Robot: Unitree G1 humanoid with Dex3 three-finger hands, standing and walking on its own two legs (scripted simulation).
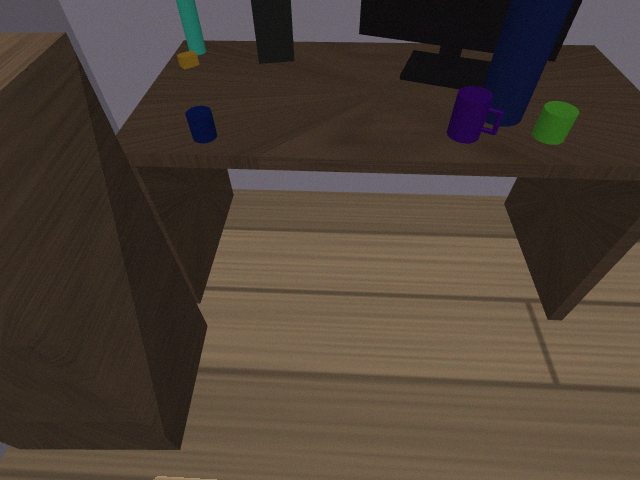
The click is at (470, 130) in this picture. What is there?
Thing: mug
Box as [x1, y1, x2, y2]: [447, 86, 503, 142]
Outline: 488,90 476,86 466,86 459,89 447,129 447,134 449,137 459,142 472,142 478,138 481,131 494,134 496,132 503,115 503,111 491,108 489,106 492,99 492,94
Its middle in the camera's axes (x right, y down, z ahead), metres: +0.37 -0.29 +0.89
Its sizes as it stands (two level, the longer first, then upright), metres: 0.112 0.078 0.105
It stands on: a support 0.71 m high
